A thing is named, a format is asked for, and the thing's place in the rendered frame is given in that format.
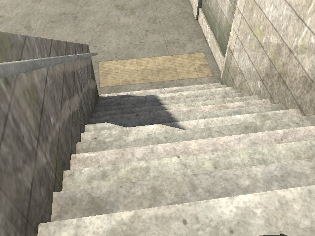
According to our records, stairs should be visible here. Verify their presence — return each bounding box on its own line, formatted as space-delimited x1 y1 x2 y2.
37 83 315 236

